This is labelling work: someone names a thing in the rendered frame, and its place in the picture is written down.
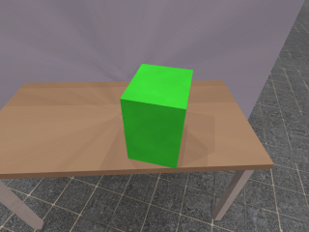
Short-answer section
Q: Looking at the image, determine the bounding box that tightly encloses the table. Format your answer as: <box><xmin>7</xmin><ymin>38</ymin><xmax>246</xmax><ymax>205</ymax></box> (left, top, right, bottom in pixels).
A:
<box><xmin>0</xmin><ymin>80</ymin><xmax>274</xmax><ymax>230</ymax></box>

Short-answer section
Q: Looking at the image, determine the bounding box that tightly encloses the carton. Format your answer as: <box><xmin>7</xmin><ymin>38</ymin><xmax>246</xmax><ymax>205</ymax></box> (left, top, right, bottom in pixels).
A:
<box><xmin>120</xmin><ymin>64</ymin><xmax>193</xmax><ymax>168</ymax></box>

